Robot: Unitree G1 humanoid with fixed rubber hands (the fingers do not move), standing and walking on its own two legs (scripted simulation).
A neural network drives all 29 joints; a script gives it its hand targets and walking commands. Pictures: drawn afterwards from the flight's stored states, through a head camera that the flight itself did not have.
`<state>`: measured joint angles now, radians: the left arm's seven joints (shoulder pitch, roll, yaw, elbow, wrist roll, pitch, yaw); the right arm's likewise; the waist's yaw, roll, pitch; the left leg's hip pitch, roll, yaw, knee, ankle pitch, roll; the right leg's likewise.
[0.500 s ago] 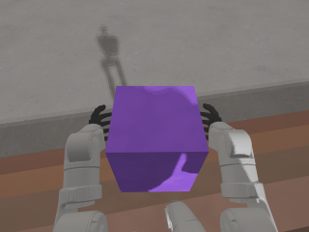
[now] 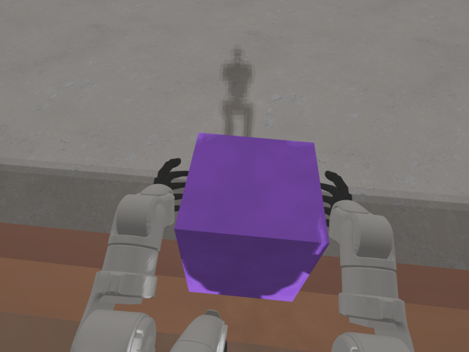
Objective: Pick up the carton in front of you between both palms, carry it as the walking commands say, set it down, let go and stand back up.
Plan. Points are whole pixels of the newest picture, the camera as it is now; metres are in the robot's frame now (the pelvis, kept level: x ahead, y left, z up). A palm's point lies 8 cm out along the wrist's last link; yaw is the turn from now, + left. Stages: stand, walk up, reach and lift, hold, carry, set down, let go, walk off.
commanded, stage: carry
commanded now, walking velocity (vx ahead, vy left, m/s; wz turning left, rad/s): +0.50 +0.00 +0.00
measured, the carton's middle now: (247, 221) +0.35 +0.04 +0.00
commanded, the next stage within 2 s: none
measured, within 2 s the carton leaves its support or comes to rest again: neither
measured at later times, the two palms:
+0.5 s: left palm (218, 141) +0.72 +0.17 -0.15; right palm (313, 141) +0.75 -0.13 -0.14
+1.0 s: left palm (239, 117) +1.15 +0.16 -0.39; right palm (302, 127) +1.12 -0.14 -0.40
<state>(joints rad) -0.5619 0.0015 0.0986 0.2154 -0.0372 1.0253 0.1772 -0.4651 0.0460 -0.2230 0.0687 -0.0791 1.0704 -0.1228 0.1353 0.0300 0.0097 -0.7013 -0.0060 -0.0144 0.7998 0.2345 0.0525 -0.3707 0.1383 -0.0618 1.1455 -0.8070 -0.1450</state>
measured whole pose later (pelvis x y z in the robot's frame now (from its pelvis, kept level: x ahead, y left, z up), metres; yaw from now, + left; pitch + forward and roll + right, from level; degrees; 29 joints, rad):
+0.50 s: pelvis +0.40 +0.00 -0.25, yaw +0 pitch -1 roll -1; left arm -0.49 -0.05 0.17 0.09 0.08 1.05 0.15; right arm -0.56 -0.02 -0.14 0.20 0.04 1.03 -0.14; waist 0.05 -0.01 -0.02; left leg -0.50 -0.08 0.05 1.83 -0.63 0.06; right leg -0.45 0.08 -0.08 0.73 -0.10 -0.12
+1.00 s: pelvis +0.81 +0.04 -0.47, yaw +2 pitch +2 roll +1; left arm -0.48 -0.06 0.23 0.16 0.08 1.04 0.12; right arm -0.51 -0.01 -0.10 0.22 0.04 1.03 -0.18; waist -0.15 0.00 -0.02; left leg -0.38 -0.15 0.07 0.95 -0.60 0.15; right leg -0.77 -0.01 0.07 1.25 -0.27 -0.03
